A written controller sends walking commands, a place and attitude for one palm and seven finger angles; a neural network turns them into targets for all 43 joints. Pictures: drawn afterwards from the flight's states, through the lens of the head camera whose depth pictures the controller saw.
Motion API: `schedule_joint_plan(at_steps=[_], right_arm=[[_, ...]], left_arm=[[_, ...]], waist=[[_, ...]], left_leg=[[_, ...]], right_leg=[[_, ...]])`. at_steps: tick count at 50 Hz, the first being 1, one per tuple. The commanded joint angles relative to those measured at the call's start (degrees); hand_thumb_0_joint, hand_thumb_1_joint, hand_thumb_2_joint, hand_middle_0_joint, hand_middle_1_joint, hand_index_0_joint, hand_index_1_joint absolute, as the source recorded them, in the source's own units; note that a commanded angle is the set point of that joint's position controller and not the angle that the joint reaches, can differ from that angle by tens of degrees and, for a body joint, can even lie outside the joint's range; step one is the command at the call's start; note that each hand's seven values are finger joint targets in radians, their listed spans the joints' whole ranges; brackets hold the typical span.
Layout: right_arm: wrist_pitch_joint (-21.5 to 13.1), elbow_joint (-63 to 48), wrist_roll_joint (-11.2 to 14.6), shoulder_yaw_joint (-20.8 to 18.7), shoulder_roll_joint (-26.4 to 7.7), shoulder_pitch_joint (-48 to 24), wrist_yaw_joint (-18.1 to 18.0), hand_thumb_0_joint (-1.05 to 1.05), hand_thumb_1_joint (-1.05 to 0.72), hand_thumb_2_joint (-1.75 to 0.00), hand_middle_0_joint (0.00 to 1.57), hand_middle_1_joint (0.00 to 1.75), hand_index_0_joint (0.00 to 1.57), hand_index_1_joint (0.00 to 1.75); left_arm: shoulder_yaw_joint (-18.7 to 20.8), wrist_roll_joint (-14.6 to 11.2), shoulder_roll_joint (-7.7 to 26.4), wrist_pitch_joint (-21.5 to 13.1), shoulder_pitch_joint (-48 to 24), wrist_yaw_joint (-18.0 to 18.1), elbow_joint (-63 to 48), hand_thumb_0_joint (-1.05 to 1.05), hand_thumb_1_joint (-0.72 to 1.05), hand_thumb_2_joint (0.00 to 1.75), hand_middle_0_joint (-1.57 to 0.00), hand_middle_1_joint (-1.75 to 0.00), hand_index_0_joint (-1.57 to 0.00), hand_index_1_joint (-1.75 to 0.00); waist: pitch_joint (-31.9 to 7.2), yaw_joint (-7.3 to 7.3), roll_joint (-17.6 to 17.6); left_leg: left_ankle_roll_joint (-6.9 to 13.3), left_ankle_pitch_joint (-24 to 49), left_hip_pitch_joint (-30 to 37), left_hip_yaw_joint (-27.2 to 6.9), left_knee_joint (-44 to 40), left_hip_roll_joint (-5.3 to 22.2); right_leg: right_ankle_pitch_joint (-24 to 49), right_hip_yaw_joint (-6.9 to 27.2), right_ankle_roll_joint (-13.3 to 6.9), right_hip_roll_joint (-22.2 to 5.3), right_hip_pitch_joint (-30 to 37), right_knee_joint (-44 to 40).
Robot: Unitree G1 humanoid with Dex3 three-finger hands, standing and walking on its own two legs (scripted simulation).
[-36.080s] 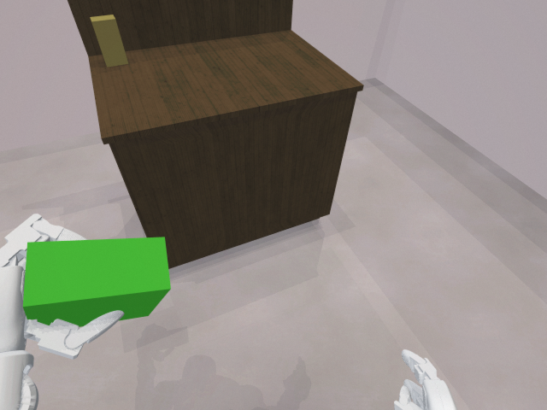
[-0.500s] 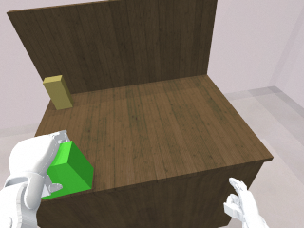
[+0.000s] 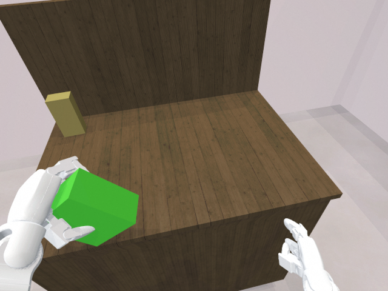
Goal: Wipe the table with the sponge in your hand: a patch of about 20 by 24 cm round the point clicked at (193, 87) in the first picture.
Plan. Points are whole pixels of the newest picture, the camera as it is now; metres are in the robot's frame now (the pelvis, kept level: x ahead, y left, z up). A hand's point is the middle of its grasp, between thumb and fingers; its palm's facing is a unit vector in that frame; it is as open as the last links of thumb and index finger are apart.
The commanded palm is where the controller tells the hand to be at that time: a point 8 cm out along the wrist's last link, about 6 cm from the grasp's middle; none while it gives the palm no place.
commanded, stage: step back with the hand held close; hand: left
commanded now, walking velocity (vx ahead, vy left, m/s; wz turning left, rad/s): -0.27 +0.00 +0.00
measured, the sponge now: (99, 214) +0.21 +0.23 +0.09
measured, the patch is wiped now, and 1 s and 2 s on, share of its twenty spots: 1.00 1.00 1.00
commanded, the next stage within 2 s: stop stepping back and stand still in 1.40 s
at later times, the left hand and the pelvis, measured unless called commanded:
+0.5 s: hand (64, 196) +0.19 +0.25 +0.17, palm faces +0.35 -0.83 -0.43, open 10.3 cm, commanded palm +0.14 +0.30 +0.19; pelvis -0.02 +0.02 -0.01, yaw +0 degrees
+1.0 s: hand (42, 221) +0.15 +0.26 +0.17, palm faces +0.42 -0.81 -0.41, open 10.3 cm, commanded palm +0.09 +0.30 +0.19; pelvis -0.07 +0.01 -0.03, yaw +1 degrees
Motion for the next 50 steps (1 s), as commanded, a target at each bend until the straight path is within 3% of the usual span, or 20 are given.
schedule_joint_plan(at_steps=[1, 2, 3, 6, 10, 13, 15, 20, 21, 22, 26, 30, 33, 35, 40, 41, 43, 46, 48, 50], right_arm=[[-5.0, -11.0, -1.4, -2.0, -5.5, 0.3, -1.5, 0.00, -0.90, -0.90, 0.20, 0.30, 0.20, 0.30], [-5.1, -10.7, -1.7, -2.2, -6.1, 0.8, -1.6, 0.00, -0.90, -0.90, 0.20, 0.30, 0.20, 0.30], [-5.3, -11.6, -1.4, -3.1, -6.8, 0.8, -1.6, 0.00, -0.90, -0.90, 0.20, 0.30, 0.20, 0.30], [-5.6, -11.5, -1.4, -4.1, -7.2, 2.4, -1.3, 0.00, -0.90, -0.90, 0.20, 0.30, 0.20, 0.30], [-5.9, -11.4, -1.1, -4.8, -7.0, 2.8, -1.0, 0.00, -0.90, -0.90, 0.20, 0.30, 0.20, 0.30], [-6.7, -11.2, -1.2, -5.2, -7.4, 2.3, -1.1, 0.00, -0.90, -0.90, 0.20, 0.30, 0.20, 0.30], [-7.3, -10.8, -1.2, -5.2, -7.2, 2.2, -1.1, 0.00, -0.90, -0.90, 0.20, 0.30, 0.20, 0.30], [-8.6, -9.8, -1.3, -5.5, -7.4, 2.4, -1.0, 0.00, -0.90, -0.90, 0.20, 0.30, 0.20, 0.30], [-8.7, -9.8, -1.5, -5.7, -7.5, 2.2, -1.2, 0.00, -0.90, -0.90, 0.20, 0.30, 0.20, 0.30], [-8.8, -9.4, -1.5, -5.7, -7.3, 2.9, -1.1, 0.00, -0.90, -0.90, 0.20, 0.30, 0.20, 0.30], [-8.8, -9.1, -1.6, -5.9, -7.1, 3.2, -1.1, 0.00, -0.90, -0.90, 0.20, 0.30, 0.20, 0.30], [-8.5, -9.4, -1.4, -5.8, -6.8, 2.8, -1.1, 0.00, -0.90, -0.90, 0.20, 0.30, 0.20, 0.30], [-8.2, -9.7, -1.4, -5.6, -6.8, 2.5, -1.1, 0.00, -0.90, -0.90, 0.20, 0.30, 0.20, 0.30], [-8.1, -9.8, -1.2, -5.5, -6.5, 2.1, -1.0, 0.00, -0.90, -0.90, 0.20, 0.30, 0.20, 0.30], [-7.8, -10.1, -1.3, -5.4, -6.6, 1.3, -0.7, 0.00, -0.90, -0.90, 0.20, 0.30, 0.20, 0.30], [-7.8, -10.1, -1.4, -5.6, -7.0, 1.2, -0.9, 0.00, -0.90, -0.90, 0.20, 0.30, 0.20, 0.30], [-8.2, -10.8, -1.6, -5.7, -7.2, 0.8, -0.6, 0.00, -0.90, -0.90, 0.20, 0.30, 0.20, 0.30], [-8.7, -10.4, -2.1, -6.4, -7.9, 2.0, -0.2, 0.00, -0.90, -0.90, 0.20, 0.30, 0.20, 0.30], [-9.1, -10.0, -2.3, -6.5, -7.4, 2.4, 0.3, 0.00, -0.90, -0.90, 0.20, 0.30, 0.20, 0.30], [-9.2, -9.9, -2.2, -6.6, -7.2, 3.3, 0.7, 0.00, -0.90, -0.90, 0.20, 0.30, 0.20, 0.30]], left_arm=[[16.9, -21.7, 11.1, -15.8, -12.2, 7.2, -24.3, 0.00, 0.10, 1.30, -1.20, -1.60, -1.20, -1.60], [15.5, -22.0, 7.3, -17.1, -8.0, 7.5, -23.4, 0.00, 0.10, 1.30, -1.20, -1.60, -1.20, -1.60], [16.6, -22.6, 6.9, -18.0, -5.3, 8.1, -25.0, 0.00, 0.10, 1.30, -1.20, -1.60, -1.20, -1.60], [19.3, -22.9, 7.3, -20.7, 1.7, 8.9, -24.2, 0.00, 0.10, 1.30, -1.20, -1.60, -1.20, -1.60], [19.3, -22.6, 5.1, -22.9, 5.3, 9.2, -21.8, 0.00, 0.10, 1.30, -1.20, -1.60, -1.20, -1.60], [19.3, -22.4, 4.7, -23.6, 6.4, 9.2, -21.8, 0.00, 0.10, 1.30, -1.20, -1.60, -1.20, -1.60], [19.3, -22.1, 4.8, -24.0, 6.9, 9.3, -22.4, 0.00, 0.10, 1.30, -1.20, -1.60, -1.20, -1.60], [19.0, -21.2, 5.2, -24.9, 6.5, 9.8, -26.1, 0.00, 0.10, 1.30, -1.20, -1.60, -1.20, -1.60], [20.2, -21.2, 7.0, -25.1, 5.9, 10.1, -28.2, 0.00, 0.10, 1.30, -1.20, -1.60, -1.20, -1.60], [19.9, -21.0, 5.6, -25.2, 7.0, 10.2, -27.0, 0.00, 0.10, 1.30, -1.20, -1.60, -1.20, -1.60], [20.9, -21.1, 6.7, -25.1, 5.8, 10.5, -26.3, 0.00, 0.10, 1.30, -1.20, -1.60, -1.20, -1.60], [19.0, -21.0, 4.5, -24.8, 2.9, 10.4, -22.8, 0.00, 0.10, 1.30, -1.20, -1.60, -1.20, -1.60], [18.3, -21.0, 4.2, -24.3, 1.3, 10.3, -22.4, 0.00, 0.10, 1.30, -1.20, -1.60, -1.20, -1.60], [17.9, -21.0, 4.1, -24.1, 0.5, 10.2, -21.4, 0.00, 0.10, 1.30, -1.20, -1.60, -1.20, -1.60], [17.6, -20.8, 4.6, -24.4, -1.2, 10.4, -24.2, 0.00, 0.10, 1.30, -1.20, -1.60, -1.20, -1.60], [19.0, -20.9, 6.2, -24.5, -1.1, 10.6, -26.4, 0.00, 0.10, 1.30, -1.20, -1.60, -1.20, -1.60], [18.3, -20.3, 4.4, -24.9, 0.0, 10.6, -27.2, 0.00, 0.10, 1.30, -1.20, -1.60, -1.20, -1.60], [20.6, -19.1, 5.0, -25.5, 1.1, 10.5, -26.7, 0.00, 0.10, 1.30, -1.20, -1.60, -1.20, -1.60], [20.0, -18.6, 3.8, -25.9, 0.6, 10.2, -26.3, 0.00, 0.10, 1.30, -1.20, -1.60, -1.20, -1.60], [20.7, -18.5, 4.5, -26.4, 1.0, 10.0, -25.6, 0.00, 0.10, 1.30, -1.20, -1.60, -1.20, -1.60]], waist=[[-6.7, -5.80, -7.6], [-8.7, -5.71, -1.2], [-8.9, -5.39, 3.3], [-5.5, -5.82, 5.0], [-7.9, -5.91, 1.1], [-9.0, -5.85, 1.9], [-9.2, -5.85, -0.2], [-9.7, -6.17, 0.0], [-10.0, -6.35, 1.5], [-10.3, -6.29, 2.8], [-8.9, -6.88, -0.4], [-6.5, -7.11, -2.8], [-6.7, -7.21, -1.3], [-5.9, -7.22, -5.3], [-5.9, -7.25, -3.6], [-6.4, -7.37, -0.1], [-6.8, -6.95, 5.1], [-8.0, -7.08, 8.5], [-7.8, -6.86, 8.8], [-6.5, -6.80, 2.9]], left_leg=[[1.9, -2.7, 5.1, 0.2, 3.8, -0.1], [2.3, -0.9, 3.2, -1.2, 1.5, 1.0], [2.7, -0.7, 0.6, -3.3, -0.7, 2.3], [2.6, -4.4, -6.8, -4.7, -1.8, 2.2], [2.7, -1.5, -9.0, -6.3, -1.4, 2.7], [3.1, -0.3, -9.0, -8.8, -4.7, 3.7], [3.3, -0.1, -8.9, -7.7, -3.1, 3.4], [3.1, -4.7, -10.2, -6.9, -2.4, 3.1], [3.0, -5.1, -9.7, -6.8, -3.2, 2.9], [3.2, -6.1, -10.4, -7.4, -3.7, 3.3], [2.5, -10.5, -11.0, -6.0, -1.8, 2.4], [2.3, -15.6, -11.9, -5.3, 0.8, 2.2], [2.5, -15.1, -11.2, -5.9, 0.0, 2.6], [2.1, -16.2, -11.7, -4.6, 2.9, 1.7], [1.9, -14.3, -12.7, -5.1, 3.2, 2.1], [2.2, -14.7, -12.1, -6.6, 0.5, 2.8], [3.7, -19.5, -16.0, -10.2, -4.9, 5.1], [5.9, -25.9, -23.5, -13.9, -9.9, 8.5], [6.5, -23.8, -25.2, -12.9, -8.4, 9.4], [5.0, -25.6, -27.1, -8.5, 0.0, 6.1]], right_leg=[[5.1, 6.6, -4.0, -7.2, -12.9, -4.9], [7.6, 3.8, -3.2, -6.4, -10.1, -1.0], [7.6, 3.4, -2.4, -5.1, -8.7, 0.5], [4.3, 2.2, -2.0, -3.9, -8.4, 1.4], [6.3, 1.0, -1.4, -2.7, -7.7, 3.3], [4.2, -0.1, -0.5, -0.5, -6.9, 5.1], [6.0, 0.8, -0.7, -1.2, -7.0, 3.5], [6.3, 1.9, -1.2, -2.3, -6.9, 3.5], [5.9, 1.9, -1.3, -2.7, -6.9, 4.2], [5.2, 1.4, -1.1, -2.0, -6.7, 5.3], [3.7, 2.8, -1.7, -3.4, -9.4, 3.5], [-1.5, 3.9, -1.8, -3.8, -14.2, 1.5], [-1.4, 3.4, -1.7, -3.2, -15.0, 2.7], [-3.5, 4.9, -2.1, -4.6, -16.3, 0.4], [0.1, 5.3, -2.2, -5.4, -16.6, 2.0], [0.2, 4.3, -1.9, -4.5, -16.1, 4.1], [-2.1, 1.9, -0.5, -0.5, -12.8, 9.2], [-3.2, 1.0, 0.6, 3.2, -4.4, 16.4], [-3.8, 1.7, 0.6, 3.7, -2.8, 16.9], [0.9, 4.5, -0.9, 1.0, -3.0, 9.4]])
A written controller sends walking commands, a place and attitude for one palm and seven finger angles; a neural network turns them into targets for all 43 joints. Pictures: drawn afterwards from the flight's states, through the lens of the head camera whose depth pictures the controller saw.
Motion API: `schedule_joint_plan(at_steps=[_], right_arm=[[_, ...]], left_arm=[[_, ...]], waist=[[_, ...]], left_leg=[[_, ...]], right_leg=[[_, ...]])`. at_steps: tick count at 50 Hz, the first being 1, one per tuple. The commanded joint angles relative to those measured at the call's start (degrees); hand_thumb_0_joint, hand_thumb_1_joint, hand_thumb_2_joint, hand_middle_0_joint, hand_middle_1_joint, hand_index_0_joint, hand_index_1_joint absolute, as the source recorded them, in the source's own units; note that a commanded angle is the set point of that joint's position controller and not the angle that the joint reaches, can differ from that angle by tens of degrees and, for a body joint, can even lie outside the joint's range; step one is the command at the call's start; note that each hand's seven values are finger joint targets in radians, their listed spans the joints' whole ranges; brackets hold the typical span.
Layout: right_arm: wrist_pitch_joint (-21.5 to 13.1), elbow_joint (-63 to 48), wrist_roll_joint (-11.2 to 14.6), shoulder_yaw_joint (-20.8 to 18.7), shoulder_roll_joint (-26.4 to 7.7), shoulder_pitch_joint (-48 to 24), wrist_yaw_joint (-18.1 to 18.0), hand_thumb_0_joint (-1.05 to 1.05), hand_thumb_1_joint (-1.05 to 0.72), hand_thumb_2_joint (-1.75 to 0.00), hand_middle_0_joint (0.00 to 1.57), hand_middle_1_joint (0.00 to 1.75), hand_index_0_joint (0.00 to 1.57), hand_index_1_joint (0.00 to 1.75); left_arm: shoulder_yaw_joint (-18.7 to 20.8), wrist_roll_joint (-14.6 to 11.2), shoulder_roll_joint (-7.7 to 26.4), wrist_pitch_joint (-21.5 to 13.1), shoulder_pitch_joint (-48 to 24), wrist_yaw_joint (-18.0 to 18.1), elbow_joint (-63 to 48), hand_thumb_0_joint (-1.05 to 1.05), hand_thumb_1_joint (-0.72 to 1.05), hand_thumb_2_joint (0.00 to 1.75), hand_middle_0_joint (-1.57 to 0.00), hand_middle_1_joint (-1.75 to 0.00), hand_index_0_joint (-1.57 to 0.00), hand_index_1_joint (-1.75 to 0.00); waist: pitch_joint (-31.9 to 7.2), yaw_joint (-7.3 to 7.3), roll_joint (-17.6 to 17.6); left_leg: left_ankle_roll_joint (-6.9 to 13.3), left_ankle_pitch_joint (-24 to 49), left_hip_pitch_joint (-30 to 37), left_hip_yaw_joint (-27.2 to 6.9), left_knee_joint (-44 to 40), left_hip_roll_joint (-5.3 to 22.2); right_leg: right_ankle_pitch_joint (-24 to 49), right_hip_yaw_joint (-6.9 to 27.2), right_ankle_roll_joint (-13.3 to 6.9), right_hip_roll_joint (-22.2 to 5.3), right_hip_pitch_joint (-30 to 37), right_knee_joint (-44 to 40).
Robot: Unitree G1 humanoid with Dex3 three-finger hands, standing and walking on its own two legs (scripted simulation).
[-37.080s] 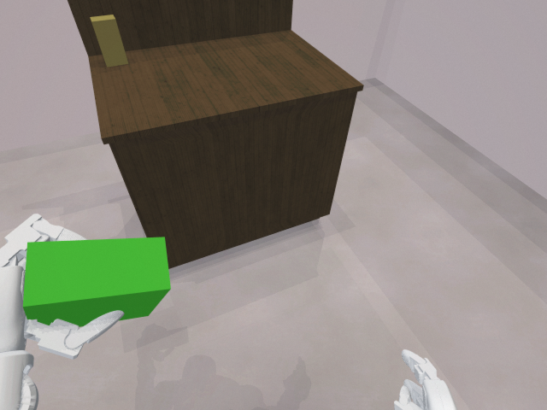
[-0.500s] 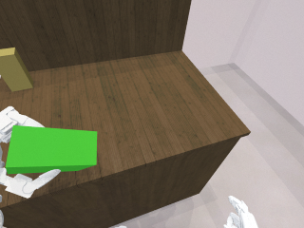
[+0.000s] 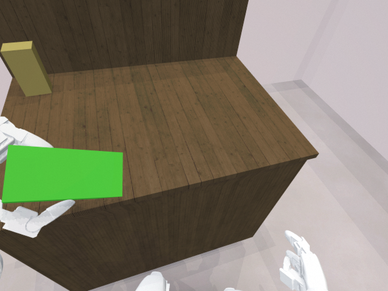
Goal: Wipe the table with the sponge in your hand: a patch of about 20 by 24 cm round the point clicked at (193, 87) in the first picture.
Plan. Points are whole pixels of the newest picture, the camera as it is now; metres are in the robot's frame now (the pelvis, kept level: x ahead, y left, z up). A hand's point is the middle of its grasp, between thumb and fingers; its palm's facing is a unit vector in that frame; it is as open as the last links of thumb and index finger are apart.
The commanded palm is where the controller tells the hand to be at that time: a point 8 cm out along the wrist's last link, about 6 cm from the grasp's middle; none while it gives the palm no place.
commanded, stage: step back with the hand held close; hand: left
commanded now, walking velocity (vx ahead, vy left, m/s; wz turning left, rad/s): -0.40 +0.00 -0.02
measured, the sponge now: (79, 178) +0.24 +0.20 +0.18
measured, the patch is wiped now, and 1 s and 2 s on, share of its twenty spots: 1.00 1.00 1.00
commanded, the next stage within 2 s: stop stepping back and stand still in 0.40 s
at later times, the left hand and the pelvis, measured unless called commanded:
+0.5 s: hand (3, 286) +0.09 +0.20 +0.22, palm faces +0.39 -0.85 -0.36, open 10.3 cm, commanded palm +0.04 +0.25 +0.23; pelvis -0.13 -0.02 +0.00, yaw -2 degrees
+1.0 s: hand out of the picture -0.09 +0.17 +0.21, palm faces +0.45 -0.82 -0.35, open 10.3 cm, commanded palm -0.14 +0.21 +0.23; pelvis -0.30 -0.07 +0.00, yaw +1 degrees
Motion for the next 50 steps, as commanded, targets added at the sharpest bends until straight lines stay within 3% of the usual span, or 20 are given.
schedule_joint_plan(at_steps=[1, 5, 9, 11, 15, 22, 25, 27, 30, 35, 38, 39, 40, 41, 42, 43, 46, 48, 49, 50], right_arm=[[-3.0, -8.0, -0.1, -4.4, -9.1, -3.4, -0.1, 0.00, -0.90, -0.90, 0.20, 0.30, 0.20, 0.30], [-1.4, -4.6, 0.1, -2.6, -5.0, -4.9, 0.6, 0.00, -0.90, -0.90, 0.20, 0.30, 0.20, 0.30], [-0.5, -5.3, 0.2, -3.0, -7.1, -4.5, 0.0, 0.00, -0.90, -0.90, 0.20, 0.30, 0.20, 0.30], [-1.9, -6.6, -0.4, -4.7, -9.8, -5.1, -0.5, 0.00, -0.90, -0.90, 0.20, 0.30, 0.20, 0.30], [-4.5, -2.5, 0.3, -5.5, -8.0, -1.1, 1.8, 0.00, -0.90, -0.90, 0.20, 0.30, 0.20, 0.30], [-4.2, -5.3, 0.7, -3.5, -7.9, -4.2, 1.7, 0.00, -0.90, -0.90, 0.20, 0.30, 0.20, 0.30], [-4.2, -5.6, 1.0, -3.5, -7.4, -3.8, 1.6, 0.00, -0.90, -0.90, 0.20, 0.30, 0.20, 0.30], [-3.6, -7.1, 3.1, -6.3, -8.8, -3.0, 1.2, 0.00, -0.90, -0.90, 0.20, 0.30, 0.20, 0.30], [0.6, -5.1, 1.8, -1.8, -3.9, -5.5, 1.1, 0.00, -0.90, -0.90, 0.20, 0.30, 0.20, 0.30], [-1.1, -4.1, 1.9, -3.3, -7.5, -4.3, 0.2, 0.00, -0.90, -0.90, 0.20, 0.30, 0.20, 0.30], [-2.7, -5.4, 1.5, -4.3, -9.2, -1.2, -0.2, 0.00, -0.90, -0.90, 0.20, 0.30, 0.20, 0.30], [-3.7, -5.9, 1.6, -5.2, -9.1, -1.4, -0.3, 0.00, -0.90, -0.90, 0.20, 0.30, 0.20, 0.30], [-4.2, -4.8, 1.4, -4.2, -7.8, -2.9, -0.2, 0.00, -0.90, -0.90, 0.20, 0.30, 0.20, 0.30], [-5.1, -2.8, 1.3, -3.7, -6.5, -2.6, 0.5, 0.00, -0.90, -0.90, 0.20, 0.30, 0.20, 0.30], [-6.0, 0.9, 2.1, -3.5, -6.4, -2.2, 1.2, 0.00, -0.90, -0.90, 0.20, 0.30, 0.20, 0.30], [-6.2, 2.1, 2.5, -3.7, -7.3, -0.8, 1.4, 0.00, -0.90, -0.90, 0.20, 0.30, 0.20, 0.30], [-5.6, -0.1, 1.9, -3.4, -9.3, -1.8, 0.0, 0.00, -0.90, -0.90, 0.20, 0.30, 0.20, 0.30], [-4.7, -1.7, 1.8, -3.4, -9.2, -2.0, -0.4, 0.00, -0.90, -0.90, 0.20, 0.30, 0.20, 0.30], [-4.0, -3.4, 2.0, -3.9, -8.7, -3.8, -0.3, 0.00, -0.90, -0.90, 0.20, 0.30, 0.20, 0.30], [-4.0, -3.5, 2.4, -3.8, -8.2, -4.2, -0.5, 0.00, -0.90, -0.90, 0.20, 0.30, 0.20, 0.30]], left_arm=[[7.2, -0.2, 9.5, -5.0, -4.3, 1.3, -13.9, 0.00, 0.10, 1.30, -1.20, -1.60, -1.20, -1.60], [4.9, -1.8, 10.2, -3.7, -3.9, 2.3, -15.7, 0.00, 0.10, 1.30, -1.20, -1.60, -1.20, -1.60], [6.4, -2.3, 10.3, -2.9, -4.7, 2.3, -14.8, 0.00, 0.10, 1.30, -1.20, -1.60, -1.20, -1.60], [8.3, -1.9, 11.1, -4.4, -4.7, 3.3, -16.4, 0.00, 0.10, 1.30, -1.20, -1.60, -1.20, -1.60], [6.3, -2.3, 7.4, -3.9, -6.8, 2.9, -15.1, 0.00, 0.10, 1.30, -1.20, -1.60, -1.20, -1.60], [3.3, -2.2, 4.9, -3.0, -5.2, 1.9, -13.0, 0.00, 0.10, 1.30, -1.20, -1.60, -1.20, -1.60], [4.5, -2.2, 6.5, -4.9, -5.0, 1.2, -11.4, 0.00, 0.10, 1.30, -1.20, -1.60, -1.20, -1.60], [4.3, -2.3, 9.2, -4.1, -3.3, 0.9, -8.5, 0.00, 0.10, 1.30, -1.20, -1.60, -1.20, -1.60], [5.3, -3.4, 8.7, -1.1, -2.7, 0.9, -7.7, 0.00, 0.10, 1.30, -1.20, -1.60, -1.20, -1.60], [6.5, -2.8, 11.0, -0.6, -7.9, 1.4, -8.0, 0.00, 0.10, 1.30, -1.20, -1.60, -1.20, -1.60], [7.1, -3.0, 10.9, -1.7, -4.5, 1.1, -12.4, 0.00, 0.10, 1.30, -1.20, -1.60, -1.20, -1.60], [8.6, -2.5, 12.2, -2.3, -5.2, 1.4, -14.6, 0.00, 0.10, 1.30, -1.20, -1.60, -1.20, -1.60], [6.1, -1.6, 12.0, -2.4, -10.0, 1.5, -14.9, 0.00, 0.10, 1.30, -1.20, -1.60, -1.20, -1.60], [5.5, -0.3, 11.4, -3.2, -15.9, 0.8, -15.5, 0.00, 0.10, 1.30, -1.20, -1.60, -1.20, -1.60], [4.7, -0.7, 9.7, -3.8, -12.1, 0.3, -6.9, 0.00, 0.10, 1.30, -1.20, -1.60, -1.20, -1.60], [3.5, -1.4, 7.6, -3.7, -8.9, -0.1, -1.3, 0.00, 0.10, 1.30, -1.20, -1.60, -1.20, -1.60], [1.4, -1.7, 6.6, -2.8, -14.2, -0.7, -0.3, 0.00, 0.10, 1.30, -1.20, -1.60, -1.20, -1.60], [0.8, -1.4, 5.8, -1.8, -13.1, -1.0, 1.9, 0.00, 0.10, 1.30, -1.20, -1.60, -1.20, -1.60], [1.7, -1.3, 8.3, -1.9, -13.3, -1.1, -0.2, 0.00, 0.10, 1.30, -1.20, -1.60, -1.20, -1.60], [3.3, -2.6, 9.6, -2.1, -13.7, -1.5, -1.8, 0.00, 0.10, 1.30, -1.20, -1.60, -1.20, -1.60]], waist=[[-9.0, -0.06, 4.4], [-12.6, -0.84, -11.6], [-8.6, -2.02, -2.8], [-8.7, -1.29, 21.5], [-10.8, -1.05, 10.5], [-8.3, -0.15, 14.9], [-8.9, 0.98, 3.3], [-11.0, 0.87, -21.8], [-8.2, -2.98, -6.0], [-10.4, -1.71, -7.7], [-13.7, -0.35, 9.1], [-15.9, 0.10, 17.9], [-7.7, -2.81, 27.1], [-0.5, -2.32, 22.2], [4.1, -0.84, 7.4], [3.6, 0.14, 3.7], [-0.8, -0.21, 9.5], [-4.0, 0.65, -0.8], [-5.2, 0.67, -15.4], [-7.7, -0.79, -17.8]], left_leg=[[4.0, -29.9, -6.9, -2.8, -8.2, 2.7], [-0.9, -16.3, 9.6, 3.8, 26.2, -1.0], [1.5, -13.0, 13.3, 2.8, -8.4, 1.6], [8.3, 7.6, 16.7, -15.0, -24.9, 18.7], [8.9, 24.3, 19.3, -6.1, -17.6, 17.0], [5.8, -13.7, 6.8, -4.3, -20.7, 13.4], [1.7, -15.6, 7.3, 2.9, -0.5, 6.4], [-2.0, -20.1, 4.2, 3.3, 36.7, -4.1], [-0.8, -8.7, 6.6, 1.1, 40.5, 0.2], [3.6, -15.5, 16.5, 3.6, 5.3, 0.1], [5.9, -4.2, 18.8, 6.6, -27.0, 2.3], [8.2, 7.4, 22.2, 1.7, -25.9, 8.6], [13.6, 1.0, 12.6, -12.7, -27.8, 15.0], [16.4, -8.1, 5.8, -18.9, -31.6, 17.9], [15.5, -7.4, 5.3, -14.4, -28.9, 17.7], [13.2, -8.3, 5.7, -9.0, -25.6, 15.9], [8.9, -15.8, 3.7, -0.6, -14.6, 9.4], [6.4, -24.0, 0.8, 6.1, 5.0, 0.5], [4.4, -23.3, -4.2, 9.8, 23.6, -4.7], [3.2, -14.9, -3.7, 4.9, 35.8, -4.1]], right_leg=[[-0.7, 7.5, -3.5, -5.4, 10.5, -7.4], [15.6, 16.8, -11.6, -22.2, -5.4, -18.7], [16.8, 9.3, -5.4, -15.2, -4.8, -5.1], [-11.8, 0.9, -0.1, -1.5, -11.4, 18.0], [-12.0, 6.8, 0.8, -1.6, -12.9, 29.6], [-5.9, -0.3, 0.0, -0.5, 8.2, 0.2], [8.2, -1.0, -2.1, -3.6, 11.0, -19.1], [17.5, 24.3, -13.3, -23.2, 1.3, -24.4], [1.4, 12.3, -9.4, -17.5, -9.6, -17.7], [-0.2, 13.6, -6.5, -17.0, -9.2, -12.9], [-0.4, 4.1, -2.6, -5.6, 1.2, 7.9], [-8.4, -4.5, 0.2, 0.9, -2.4, 21.1], [-13.1, 0.4, 0.7, -1.6, -9.6, 32.5], [-10.4, 6.6, 0.0, -3.8, -16.0, 42.4], [-8.3, 8.9, -1.2, -5.9, -18.8, 41.3], [-8.1, 6.9, -1.4, -6.4, -15.6, 33.6], [-5.0, -0.8, -1.1, -4.7, 6.2, 1.9], [1.4, -5.0, -1.4, -2.9, 16.0, -14.2], [-7.5, 13.1, -6.5, -13.0, 14.8, -21.3], [-7.6, 27.7, -10.0, -20.8, 8.3, -27.1]])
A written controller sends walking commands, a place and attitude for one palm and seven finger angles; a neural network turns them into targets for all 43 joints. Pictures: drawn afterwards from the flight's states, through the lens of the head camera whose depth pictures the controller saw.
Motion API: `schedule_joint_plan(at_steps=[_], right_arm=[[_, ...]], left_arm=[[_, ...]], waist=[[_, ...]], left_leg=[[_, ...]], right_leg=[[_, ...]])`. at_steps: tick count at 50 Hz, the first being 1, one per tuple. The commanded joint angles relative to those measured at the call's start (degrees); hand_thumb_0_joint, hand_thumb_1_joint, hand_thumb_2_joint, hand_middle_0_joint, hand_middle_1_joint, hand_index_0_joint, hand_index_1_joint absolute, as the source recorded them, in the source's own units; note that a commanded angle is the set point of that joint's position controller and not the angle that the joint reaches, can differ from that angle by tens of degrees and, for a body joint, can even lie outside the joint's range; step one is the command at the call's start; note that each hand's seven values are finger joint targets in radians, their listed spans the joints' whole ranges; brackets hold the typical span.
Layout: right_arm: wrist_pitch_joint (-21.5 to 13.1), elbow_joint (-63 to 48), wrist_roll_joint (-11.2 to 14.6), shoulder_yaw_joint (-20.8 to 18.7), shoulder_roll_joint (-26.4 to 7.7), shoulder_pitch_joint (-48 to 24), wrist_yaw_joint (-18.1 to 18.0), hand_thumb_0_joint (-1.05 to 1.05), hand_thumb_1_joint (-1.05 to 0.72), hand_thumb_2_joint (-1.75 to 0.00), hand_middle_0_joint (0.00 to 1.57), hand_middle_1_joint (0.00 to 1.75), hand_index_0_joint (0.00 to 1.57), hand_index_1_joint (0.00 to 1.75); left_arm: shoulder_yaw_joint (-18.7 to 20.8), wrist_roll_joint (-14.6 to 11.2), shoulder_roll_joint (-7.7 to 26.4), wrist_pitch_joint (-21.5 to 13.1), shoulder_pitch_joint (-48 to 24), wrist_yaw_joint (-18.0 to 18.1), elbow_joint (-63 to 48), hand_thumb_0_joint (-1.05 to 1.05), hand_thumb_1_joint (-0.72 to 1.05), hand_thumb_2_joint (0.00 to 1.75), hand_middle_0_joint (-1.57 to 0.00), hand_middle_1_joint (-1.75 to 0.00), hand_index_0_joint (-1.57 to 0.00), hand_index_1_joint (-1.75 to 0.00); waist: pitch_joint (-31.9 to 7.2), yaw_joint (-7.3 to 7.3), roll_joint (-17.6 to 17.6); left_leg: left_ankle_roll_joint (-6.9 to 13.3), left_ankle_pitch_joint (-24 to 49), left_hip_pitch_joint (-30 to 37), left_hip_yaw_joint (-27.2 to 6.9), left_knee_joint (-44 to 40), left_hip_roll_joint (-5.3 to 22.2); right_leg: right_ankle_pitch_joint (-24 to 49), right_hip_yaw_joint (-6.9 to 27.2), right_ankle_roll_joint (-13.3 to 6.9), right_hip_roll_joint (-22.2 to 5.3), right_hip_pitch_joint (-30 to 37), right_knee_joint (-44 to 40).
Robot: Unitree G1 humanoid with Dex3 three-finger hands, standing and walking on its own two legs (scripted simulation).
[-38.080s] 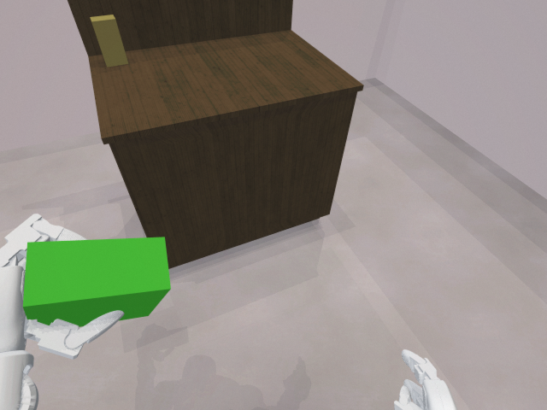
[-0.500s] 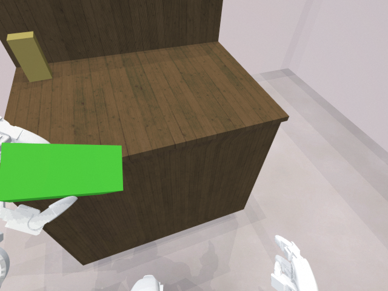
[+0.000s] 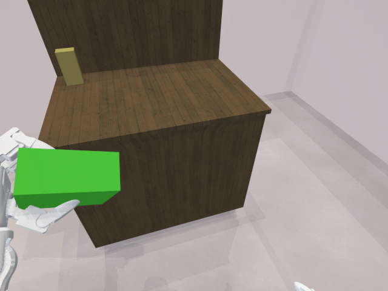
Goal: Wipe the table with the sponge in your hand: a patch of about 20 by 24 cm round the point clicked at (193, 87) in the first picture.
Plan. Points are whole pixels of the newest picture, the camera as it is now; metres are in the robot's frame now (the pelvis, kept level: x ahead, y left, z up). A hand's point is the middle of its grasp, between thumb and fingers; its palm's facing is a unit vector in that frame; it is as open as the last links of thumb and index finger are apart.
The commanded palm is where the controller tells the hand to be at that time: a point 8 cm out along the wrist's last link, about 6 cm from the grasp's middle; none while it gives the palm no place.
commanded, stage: stop stepping back and stand still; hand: left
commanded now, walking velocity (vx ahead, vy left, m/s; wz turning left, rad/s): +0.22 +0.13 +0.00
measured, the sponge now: (83, 181) +0.24 +0.19 +0.19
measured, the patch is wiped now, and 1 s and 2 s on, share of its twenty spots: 1.00 1.00 1.00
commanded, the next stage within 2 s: stand and wait in 1.76 s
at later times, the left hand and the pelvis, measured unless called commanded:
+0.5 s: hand (20, 265) +0.10 +0.21 +0.20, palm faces +0.42 -0.83 -0.38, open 10.3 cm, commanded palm +0.05 +0.25 +0.23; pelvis -0.11 -0.03 +0.01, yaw +0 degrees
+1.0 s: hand out of the picture +0.07 +0.19 +0.20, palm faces +0.36 -0.87 -0.34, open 10.3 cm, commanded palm +0.03 +0.25 +0.23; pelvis -0.14 -0.03 +0.02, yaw -1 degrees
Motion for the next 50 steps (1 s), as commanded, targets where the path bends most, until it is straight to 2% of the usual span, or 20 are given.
schedule_joint_plan(at_steps=[1, 3, 7, 9, 10, 11, 14, 21, 22, 23, 25, 31, 32, 34, 36, 40, 42, 47, 49, 50], right_arm=[[-1.8, -8.9, 0.7, -3.7, -7.2, -10.3, -0.1, 0.00, -0.90, -0.90, 0.20, 0.30, 0.20, 0.30], [-0.8, -7.5, 0.3, -2.8, -5.5, -12.4, 0.7, 0.00, -0.90, -0.90, 0.20, 0.30, 0.20, 0.30], [-1.5, -8.1, -0.1, -1.5, -4.0, -12.2, -0.4, 0.00, -0.90, -0.90, 0.20, 0.30, 0.20, 0.30], [-2.6, -9.5, -0.5, -1.4, -5.1, -12.1, -1.5, 0.00, -0.90, -0.90, 0.20, 0.30, 0.20, 0.30], [-2.7, -10.4, -0.8, -1.6, -6.4, -12.2, -1.7, 0.00, -0.90, -0.90, 0.20, 0.30, 0.20, 0.30], [-3.0, -11.4, -0.8, -2.4, -7.9, -12.5, -1.9, 0.00, -0.90, -0.90, 0.20, 0.30, 0.20, 0.30], [-4.0, -8.7, 0.7, -2.6, -5.7, -11.2, 0.2, 0.00, -0.90, -0.90, 0.20, 0.30, 0.20, 0.30], [-2.9, -10.9, -0.3, -2.5, -7.7, -13.0, -0.6, 0.00, -0.90, -0.90, 0.20, 0.30, 0.20, 0.30], [-2.4, -11.7, -0.3, -3.0, -7.6, -13.7, -0.5, 0.00, -0.90, -0.90, 0.20, 0.30, 0.20, 0.30], [-2.0, -12.4, -0.1, -3.5, -6.8, -14.3, -0.3, 0.00, -0.90, -0.90, 0.20, 0.30, 0.20, 0.30], [-2.3, -9.6, 0.2, -3.8, -6.7, -12.4, -0.2, 0.00, -0.90, -0.90, 0.20, 0.30, 0.20, 0.30], [-1.5, -10.0, -0.4, -2.0, -4.3, -14.2, -2.6, 0.00, -0.90, -0.90, 0.20, 0.30, 0.20, 0.30], [-1.7, -10.7, -0.8, -2.3, -6.4, -13.9, -2.9, 0.00, -0.90, -0.90, 0.20, 0.30, 0.20, 0.30], [-2.5, -12.1, -0.6, -3.3, -8.4, -14.4, -2.8, 0.00, -0.90, -0.90, 0.20, 0.30, 0.20, 0.30], [-3.0, -11.4, 0.1, -3.5, -6.5, -12.3, -1.5, 0.00, -0.90, -0.90, 0.20, 0.30, 0.20, 0.30], [-1.8, -11.8, -0.8, -2.3, -6.9, -14.9, -0.9, 0.00, -0.90, -0.90, 0.20, 0.30, 0.20, 0.30], [-0.8, -13.3, -0.6, -3.3, -6.6, -15.7, -0.3, 0.00, -0.90, -0.90, 0.20, 0.30, 0.20, 0.30], [-0.8, -10.4, -1.0, -2.4, -4.9, -14.4, -1.0, 0.00, -0.90, -0.90, 0.20, 0.30, 0.20, 0.30], [-1.2, -10.3, -1.6, -2.4, -6.0, -14.0, -2.1, 0.00, -0.90, -0.90, 0.20, 0.30, 0.20, 0.30], [-1.4, -11.0, -1.9, -2.8, -7.2, -14.7, -2.4, 0.00, -0.90, -0.90, 0.20, 0.30, 0.20, 0.30]], left_arm=[[6.4, -1.4, 12.9, -3.7, -9.1, -0.1, -13.6, 0.00, 0.10, 1.30, -1.20, -1.60, -1.20, -1.60], [6.6, -2.1, 12.4, -4.1, -5.1, -0.5, -17.3, 0.00, 0.10, 1.30, -1.20, -1.60, -1.20, -1.60], [7.3, -1.7, 12.9, -3.6, 0.3, 1.5, -19.0, 0.00, 0.10, 1.30, -1.20, -1.60, -1.20, -1.60], [6.3, -1.6, 12.2, -3.5, -1.6, 2.6, -20.0, 0.00, 0.10, 1.30, -1.20, -1.60, -1.20, -1.60], [6.6, -1.6, 12.4, -3.5, -2.4, 3.0, -19.4, 0.00, 0.10, 1.30, -1.20, -1.60, -1.20, -1.60], [6.3, -1.8, 11.3, -3.3, -2.1, 3.4, -17.7, 0.00, 0.10, 1.30, -1.20, -1.60, -1.20, -1.60], [7.3, 0.0, 13.0, -3.3, -4.1, 2.7, -10.7, 0.00, 0.10, 1.30, -1.20, -1.60, -1.20, -1.60], [2.6, -0.3, 7.9, -2.5, -2.1, 1.9, -11.5, 0.00, 0.10, 1.30, -1.20, -1.60, -1.20, -1.60], [1.8, -0.2, 7.7, -2.4, -3.6, 1.5, -13.1, 0.00, 0.10, 1.30, -1.20, -1.60, -1.20, -1.60], [3.7, -0.2, 11.1, -2.6, -5.2, 1.6, -14.4, 0.00, 0.10, 1.30, -1.20, -1.60, -1.20, -1.60], [4.5, -1.1, 12.0, -3.5, -9.2, 1.6, -17.8, 0.00, 0.10, 1.30, -1.20, -1.60, -1.20, -1.60], [3.5, -1.5, 9.3, -3.0, -1.8, 3.5, -17.6, 0.00, 0.10, 1.30, -1.20, -1.60, -1.20, -1.60], [4.2, -1.5, 10.5, -3.4, -3.7, 4.0, -18.9, 0.00, 0.10, 1.30, -1.20, -1.60, -1.20, -1.60], [6.6, -1.1, 11.6, -3.9, -6.1, 4.9, -21.2, 0.00, 0.10, 1.30, -1.20, -1.60, -1.20, -1.60], [6.7, -0.7, 12.2, -3.4, -4.5, 4.5, -17.7, 0.00, 0.10, 1.30, -1.20, -1.60, -1.20, -1.60], [5.3, -1.4, 9.4, -2.0, 4.4, 3.6, -11.7, 0.00, 0.10, 1.30, -1.20, -1.60, -1.20, -1.60], [4.3, -1.3, 10.5, -2.2, 1.3, 2.4, -14.5, 0.00, 0.10, 1.30, -1.20, -1.60, -1.20, -1.60], [5.3, -1.2, 11.7, -3.5, -3.3, 3.4, -21.8, 0.00, 0.10, 1.30, -1.20, -1.60, -1.20, -1.60], [4.1, -1.1, 10.1, -3.6, -1.9, 4.6, -20.6, 0.00, 0.10, 1.30, -1.20, -1.60, -1.20, -1.60], [3.8, -1.2, 9.7, -3.7, -2.5, 5.1, -21.0, 0.00, 0.10, 1.30, -1.20, -1.60, -1.20, -1.60]], waist=[[-2.9, -0.74, -16.3], [2.4, -1.56, -3.5], [-2.6, -1.23, -7.7], [-4.8, -1.28, -2.3], [-3.9, -1.14, 6.6], [-2.3, -0.75, 20.2], [4.7, -0.61, 6.8], [2.2, 1.86, 6.7], [1.8, 2.15, -3.3], [0.6, 1.41, -17.5], [1.4, -0.56, -12.9], [0.6, -1.07, -2.3], [-0.1, -0.93, 4.3], [-2.3, 0.08, 20.2], [0.9, -0.33, 14.1], [3.6, 2.08, 2.3], [3.8, 1.00, -16.5], [2.3, -0.95, -4.5], [1.3, -0.98, 2.7], [2.3, -0.28, 9.4]], left_leg=[[-0.2, 5.1, -13.5, -3.4, 34.5, -4.3], [0.5, 10.9, -12.3, -2.3, 26.6, -0.1], [2.5, 4.1, 6.0, 6.0, -3.9, -1.2], [3.6, 1.1, 10.9, 7.7, -19.3, -2.2], [5.2, -3.7, 9.2, 2.2, -27.5, 0.3], [9.1, -10.2, 10.1, -13.5, -35.4, 9.7], [12.9, -8.4, 0.4, -19.1, -37.4, 15.6], [4.3, -9.5, -9.7, -0.2, -18.2, 4.3], [3.1, -6.4, -12.7, 5.1, -1.3, -0.7], [1.5, -2.8, -17.8, 5.5, 18.9, -4.2], [0.0, 7.3, -17.6, -2.8, 26.7, -0.3], [2.2, 4.9, 10.6, 6.2, -15.0, -0.4], [3.2, -1.4, 11.3, 3.2, -21.8, -0.2], [10.0, -9.7, 9.4, -18.0, -35.5, 13.2], [11.2, -11.0, 3.5, -20.5, -36.3, 13.9], [3.2, -8.1, -12.9, -4.1, -20.5, 4.9], [-0.2, 0.3, -16.7, 2.4, 12.2, -3.7], [0.5, 7.2, 5.3, 0.1, -7.1, 1.7], [1.4, 6.2, 11.4, 0.5, -20.4, 0.1], [3.1, 0.5, 8.9, -6.7, -26.9, 3.8]], right_leg=[[-11.3, 36.4, -8.0, -19.0, 0.4, -32.1], [-20.9, 29.6, -8.3, -17.9, -8.5, -31.6], [-23.2, 15.7, -5.0, -14.4, -12.5, -28.2], [-19.7, 11.5, -3.8, -11.2, -7.5, -19.9], [-16.7, 6.8, -2.1, -5.9, -5.8, -8.9], [-11.4, -1.0, 1.1, 1.9, -10.0, 10.2], [-3.4, 7.6, 1.5, -3.5, -20.0, 32.2], [0.0, -3.8, 0.2, 0.5, 14.5, -14.4], [3.0, 1.8, -2.4, -3.8, 16.2, -21.7], [0.7, 23.7, -8.2, -16.3, 14.7, -29.6], [-16.1, 32.9, -11.3, -21.5, 4.8, -34.2], [-20.3, 10.3, -5.8, -12.5, -9.7, -21.7], [-21.2, 8.9, -4.3, -9.3, -8.3, -14.6], [-13.0, -1.8, 1.5, 2.2, -9.3, 12.2], [-9.6, 4.5, 1.4, -1.5, -10.6, 17.7], [-0.5, 1.1, 0.6, -0.3, 17.5, -16.7], [-8.4, 31.1, -7.4, -18.8, 12.2, -34.4], [-10.9, 17.2, -6.5, -15.9, -3.6, -29.5], [-13.0, 12.4, -3.9, -10.5, -3.3, -23.2], [-11.9, 9.7, -2.0, -5.8, -2.7, -17.3]])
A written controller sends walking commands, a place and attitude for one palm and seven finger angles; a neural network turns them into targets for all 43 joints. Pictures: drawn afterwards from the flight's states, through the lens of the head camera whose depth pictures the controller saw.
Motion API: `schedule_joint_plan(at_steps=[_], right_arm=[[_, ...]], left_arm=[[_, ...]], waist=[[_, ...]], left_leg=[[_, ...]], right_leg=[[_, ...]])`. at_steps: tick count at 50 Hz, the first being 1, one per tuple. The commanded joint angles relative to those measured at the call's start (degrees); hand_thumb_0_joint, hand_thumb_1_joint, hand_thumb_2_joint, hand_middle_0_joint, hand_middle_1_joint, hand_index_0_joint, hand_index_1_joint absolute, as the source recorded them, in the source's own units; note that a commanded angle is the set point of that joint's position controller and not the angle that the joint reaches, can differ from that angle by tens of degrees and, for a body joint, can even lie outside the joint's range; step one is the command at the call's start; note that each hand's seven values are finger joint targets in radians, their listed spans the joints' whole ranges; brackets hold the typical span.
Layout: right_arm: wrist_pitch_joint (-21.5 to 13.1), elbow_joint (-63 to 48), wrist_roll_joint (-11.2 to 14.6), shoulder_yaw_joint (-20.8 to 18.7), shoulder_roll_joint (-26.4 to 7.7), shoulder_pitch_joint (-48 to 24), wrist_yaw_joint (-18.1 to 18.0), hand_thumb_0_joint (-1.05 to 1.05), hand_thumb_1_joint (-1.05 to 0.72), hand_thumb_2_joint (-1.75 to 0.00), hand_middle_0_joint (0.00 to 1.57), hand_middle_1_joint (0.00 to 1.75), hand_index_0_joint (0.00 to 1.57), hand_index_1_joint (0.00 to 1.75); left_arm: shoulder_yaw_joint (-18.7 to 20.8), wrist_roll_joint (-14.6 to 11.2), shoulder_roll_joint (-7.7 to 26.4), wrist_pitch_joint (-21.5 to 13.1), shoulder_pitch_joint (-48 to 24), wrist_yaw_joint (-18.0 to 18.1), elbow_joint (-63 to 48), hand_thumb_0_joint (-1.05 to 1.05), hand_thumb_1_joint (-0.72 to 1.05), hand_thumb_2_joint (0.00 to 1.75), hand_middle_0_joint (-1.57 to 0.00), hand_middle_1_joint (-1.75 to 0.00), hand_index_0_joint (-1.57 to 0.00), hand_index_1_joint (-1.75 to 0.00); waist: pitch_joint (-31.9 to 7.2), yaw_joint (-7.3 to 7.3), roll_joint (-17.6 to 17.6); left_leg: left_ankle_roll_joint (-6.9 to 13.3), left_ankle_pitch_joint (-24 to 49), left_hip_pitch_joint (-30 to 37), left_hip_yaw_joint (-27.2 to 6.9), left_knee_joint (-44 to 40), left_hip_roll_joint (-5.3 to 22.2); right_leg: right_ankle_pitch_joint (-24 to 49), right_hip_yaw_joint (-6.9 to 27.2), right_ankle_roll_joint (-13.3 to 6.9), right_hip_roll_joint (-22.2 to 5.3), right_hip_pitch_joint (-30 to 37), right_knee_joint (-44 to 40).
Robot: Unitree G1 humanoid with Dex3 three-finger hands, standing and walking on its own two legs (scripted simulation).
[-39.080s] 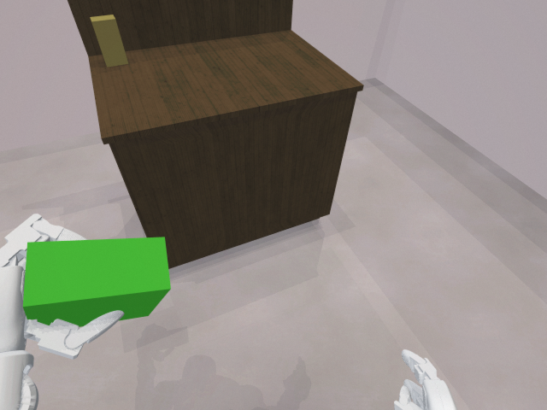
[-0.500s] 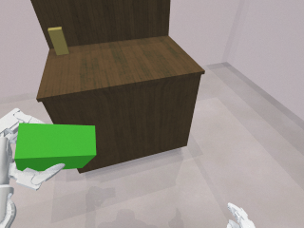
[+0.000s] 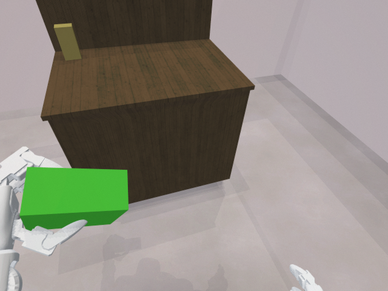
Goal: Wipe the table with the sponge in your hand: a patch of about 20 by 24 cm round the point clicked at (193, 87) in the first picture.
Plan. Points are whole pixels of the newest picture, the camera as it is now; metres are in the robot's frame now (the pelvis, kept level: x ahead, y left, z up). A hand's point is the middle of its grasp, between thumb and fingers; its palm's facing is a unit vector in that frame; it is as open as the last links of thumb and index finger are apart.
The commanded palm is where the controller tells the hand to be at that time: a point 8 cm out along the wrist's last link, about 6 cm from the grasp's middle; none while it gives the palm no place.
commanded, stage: stop stepping back and stand still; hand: left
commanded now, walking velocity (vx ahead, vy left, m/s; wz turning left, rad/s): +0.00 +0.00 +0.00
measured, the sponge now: (91, 200) +0.22 +0.18 +0.15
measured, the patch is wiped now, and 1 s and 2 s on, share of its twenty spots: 1.00 1.00 1.00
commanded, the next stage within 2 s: stand and wait in 0.76 s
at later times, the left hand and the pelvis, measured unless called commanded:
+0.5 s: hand (37, 179) +0.24 +0.26 +0.18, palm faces +0.41 -0.85 -0.34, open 10.3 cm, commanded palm +0.18 +0.30 +0.20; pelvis +0.02 +0.02 +0.01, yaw +0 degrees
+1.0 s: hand (44, 174) +0.25 +0.26 +0.18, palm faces +0.39 -0.85 -0.36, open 10.3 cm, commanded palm +0.20 +0.30 +0.20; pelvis +0.03 +0.02 +0.01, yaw +0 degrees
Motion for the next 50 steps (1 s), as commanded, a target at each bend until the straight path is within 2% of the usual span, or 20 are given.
schedule_joint_plan(at_steps=[1, 2, 4, 5, 7, 9, 10, 11, 13, 16, 17, 18, 22, 26, 33, 39, 41, 45, 46, 50], right_arm=[[-4.5, -11.8, -0.5, -3.1, -8.4, -9.3, -2.1, 0.00, -0.90, -0.90, 0.20, 0.30, 0.20, 0.30], [-4.4, -12.2, 0.3, -3.0, -8.0, -9.5, -2.0, 0.00, -0.90, -0.90, 0.20, 0.30, 0.20, 0.30], [-4.8, -11.7, 0.5, -2.6, -6.7, -9.9, -1.8, 0.00, -0.90, -0.90, 0.20, 0.30, 0.20, 0.30], [-4.9, -11.5, 0.5, -2.4, -6.4, -10.1, -1.6, 0.00, -0.90, -0.90, 0.20, 0.30, 0.20, 0.30], [-5.3, -11.3, 0.2, -2.5, -6.2, -10.1, -1.0, 0.00, -0.90, -0.90, 0.20, 0.30, 0.20, 0.30], [-5.0, -10.5, -0.1, -2.8, -6.1, -9.4, -0.6, 0.00, -0.90, -0.90, 0.20, 0.30, 0.20, 0.30], [-4.8, -10.1, -0.2, -2.9, -6.0, -9.3, -0.4, 0.00, -0.90, -0.90, 0.20, 0.30, 0.20, 0.30], [-4.7, -10.3, -0.1, -2.8, -6.1, -9.5, -0.4, 0.00, -0.90, -0.90, 0.20, 0.30, 0.20, 0.30], [-4.5, -10.7, -0.4, -2.6, -6.4, -10.1, -0.7, 0.00, -0.90, -0.90, 0.20, 0.30, 0.20, 0.30], [-4.2, -11.9, -0.4, -2.4, -6.7, -11.1, -1.1, 0.00, -0.90, -0.90, 0.20, 0.30, 0.20, 0.30], [-3.9, -11.9, -0.3, -2.0, -6.3, -11.2, -1.1, 0.00, -0.90, -0.90, 0.20, 0.30, 0.20, 0.30], [-3.9, -12.1, -0.2, -2.1, -6.4, -11.2, -1.2, 0.00, -0.90, -0.90, 0.20, 0.30, 0.20, 0.30], [-3.6, -12.5, -0.1, -2.3, -6.4, -11.0, -1.0, 0.00, -0.90, -0.90, 0.20, 0.30, 0.20, 0.30], [-3.5, -13.0, -0.1, -2.5, -6.7, -11.1, -0.8, 0.00, -0.90, -0.90, 0.20, 0.30, 0.20, 0.30], [-2.9, -12.9, -0.2, -2.3, -6.6, -11.4, -0.9, 0.00, -0.90, -0.90, 0.20, 0.30, 0.20, 0.30], [-2.2, -12.9, -0.1, -2.5, -6.6, -11.2, -0.9, 0.00, -0.90, -0.90, 0.20, 0.30, 0.20, 0.30], [-2.2, -13.2, -0.1, -2.5, -6.9, -11.4, -1.0, 0.00, -0.90, -0.90, 0.20, 0.30, 0.20, 0.30], [-1.9, -12.9, -0.2, -2.5, -6.8, -11.4, -1.0, 0.00, -0.90, -0.90, 0.20, 0.30, 0.20, 0.30], [-2.0, -13.1, -0.2, -2.6, -7.0, -11.4, -1.0, 0.00, -0.90, -0.90, 0.20, 0.30, 0.20, 0.30], [-2.0, -12.9, -0.2, -2.5, -6.7, -11.4, -1.1, 0.00, -0.90, -0.90, 0.20, 0.30, 0.20, 0.30]], left_arm=[[6.9, -0.2, 10.7, -4.9, -10.2, 3.8, -14.0, 0.00, 0.10, 1.30, -1.20, -1.60, -1.20, -1.60], [8.2, -0.1, 11.9, -4.8, -11.6, 4.0, -14.7, 0.00, 0.10, 1.30, -1.20, -1.60, -1.20, -1.60], [8.2, 0.5, 11.1, -4.1, -9.7, 3.8, -11.1, 0.00, 0.10, 1.30, -1.20, -1.60, -1.20, -1.60], [8.1, 0.5, 10.9, -4.0, -8.9, 3.6, -9.9, 0.00, 0.10, 1.30, -1.20, -1.60, -1.20, -1.60], [7.0, 0.3, 9.9, -4.2, -7.9, 2.9, -8.2, 0.00, 0.10, 1.30, -1.20, -1.60, -1.20, -1.60], [6.6, 0.0, 10.0, -4.2, -7.6, 2.5, -7.6, 0.00, 0.10, 1.30, -1.20, -1.60, -1.20, -1.60], [6.1, 0.0, 9.9, -4.2, -8.5, 2.5, -9.2, 0.00, 0.10, 1.30, -1.20, -1.60, -1.20, -1.60], [6.1, 0.0, 10.1, -4.0, -9.1, 2.6, -9.9, 0.00, 0.10, 1.30, -1.20, -1.60, -1.20, -1.60], [6.7, -0.1, 10.7, -4.2, -9.0, 2.9, -11.1, 0.00, 0.10, 1.30, -1.20, -1.60, -1.20, -1.60], [6.8, 0.1, 10.7, -4.5, -8.9, 3.1, -12.0, 0.00, 0.10, 1.30, -1.20, -1.60, -1.20, -1.60], [6.6, 0.2, 10.3, -4.6, -9.6, 3.2, -11.7, 0.00, 0.10, 1.30, -1.20, -1.60, -1.20, -1.60], [6.8, 0.2, 10.2, -4.5, -9.3, 3.4, -10.2, 0.00, 0.10, 1.30, -1.20, -1.60, -1.20, -1.60], [6.5, -0.1, 9.8, -4.6, -9.0, 3.0, -9.8, 0.00, 0.10, 1.30, -1.20, -1.60, -1.20, -1.60], [5.8, -0.3, 9.1, -4.4, -7.4, 2.7, -9.9, 0.00, 0.10, 1.30, -1.20, -1.60, -1.20, -1.60], [6.3, -0.2, 10.0, -4.6, -7.9, 3.0, -11.7, 0.00, 0.10, 1.30, -1.20, -1.60, -1.20, -1.60], [6.5, -0.5, 9.9, -4.5, -7.1, 2.9, -10.5, 0.00, 0.10, 1.30, -1.20, -1.60, -1.20, -1.60], [6.1, -0.5, 9.5, -4.3, -6.7, 2.8, -9.7, 0.00, 0.10, 1.30, -1.20, -1.60, -1.20, -1.60], [6.0, -0.4, 9.6, -4.3, -7.9, 2.8, -9.3, 0.00, 0.10, 1.30, -1.20, -1.60, -1.20, -1.60], [6.0, -0.3, 9.8, -4.2, -7.8, 2.8, -9.7, 0.00, 0.10, 1.30, -1.20, -1.60, -1.20, -1.60], [6.3, -0.3, 10.1, -4.4, -7.8, 3.1, -10.5, 0.00, 0.10, 1.30, -1.20, -1.60, -1.20, -1.60]], waist=[[-1.7, 0.03, 15.5], [-4.5, 1.08, 14.0], [-2.0, 0.67, 11.9], [-2.0, 0.78, 8.4], [-1.5, 0.37, 1.0], [-1.8, -0.29, -4.5], [-2.6, -0.66, -4.6], [-2.6, -0.75, -2.7], [-3.8, -0.37, 1.3], [-2.9, 0.32, 8.1], [-2.8, 0.58, 7.9], [-2.6, 0.73, 6.1], [-4.7, 0.73, 4.8], [-5.7, 0.57, 5.3], [-6.2, 0.83, 6.6], [-6.4, 0.82, 4.6], [-5.4, 0.67, 5.5], [-4.9, 0.72, 3.7], [-4.9, 0.66, 5.1], [-5.6, 0.80, 4.4]], left_leg=[[4.7, -8.8, 6.5, -16.7, -25.5, 10.3], [4.7, -12.6, 2.6, -17.9, -28.0, 11.6], [3.1, -13.3, -2.7, -13.4, -26.5, 8.3], [2.4, -10.2, -2.8, -11.0, -23.8, 6.8], [0.9, -3.2, -1.0, -6.5, -16.8, 2.9], [0.0, -0.4, 2.8, -4.2, -9.7, 0.9], [-0.2, 1.8, 4.7, -3.6, -8.2, 0.8], [-0.2, 3.9, 5.2, -4.0, -9.9, 1.2], [0.1, 5.4, 7.1, -5.2, -14.3, 2.2], [0.8, 5.1, 5.5, -8.3, -21.3, 4.7], [0.8, 4.2, 4.2, -8.7, -22.7, 5.2], [0.7, 4.4, 3.4, -8.6, -22.8, 5.1], [0.2, 9.8, 5.6, -6.6, -20.7, 4.1], [-0.2, 13.6, 7.1, -5.8, -19.7, 3.6], [-0.4, 15.0, 7.5, -5.8, -20.6, 4.1], [-0.7, 15.9, 7.8, -5.5, -20.1, 3.9], [-0.8, 14.9, 7.3, -5.6, -20.4, 3.6], [-0.6, 10.5, 6.5, -5.3, -20.4, 3.3], [-0.7, 10.9, 6.7, -5.3, -20.5, 3.2], [-0.6, 10.8, 6.9, -5.3, -20.8, 3.3]], right_leg=[[-11.3, 4.9, 1.1, -1.4, -4.9, 0.5], [-9.2, 2.6, 2.9, 0.7, 0.6, 3.7], [-6.0, 3.3, 3.0, 0.2, 4.9, -0.1], [-4.2, 3.9, 2.8, -0.3, 6.6, -3.9], [-4.8, 9.5, 1.3, -3.3, 5.2, -11.1], [-12.2, 16.0, -0.8, -7.7, 0.1, -17.1], [-12.2, 17.1, -1.7, -9.4, -0.7, -18.1], [-9.5, 15.9, -1.9, -9.5, 0.1, -17.0], [-6.1, 12.9, -0.8, -7.0, 1.2, -14.3], [-0.7, 7.8, 1.1, -2.7, 3.7, -9.4], [0.3, 6.8, 1.6, -1.9, 5.3, -8.7], [1.5, 6.3, 1.9, -1.5, 6.4, -8.7], [6.1, 7.3, 1.6, -2.5, 8.4, -9.8], [9.2, 7.6, 1.3, -3.1, 9.2, -10.3], [9.7, 6.5, 1.7, -2.5, 9.7, -9.5], [10.3, 7.1, 1.6, -2.9, 10.2, -10.3], [9.3, 7.2, 1.4, -3.0, 9.5, -10.6], [6.2, 8.0, 1.4, -3.1, 8.9, -12.2], [6.4, 7.9, 1.2, -3.2, 8.8, -12.0], [6.6, 7.6, 1.4, -3.0, 9.2, -11.8]])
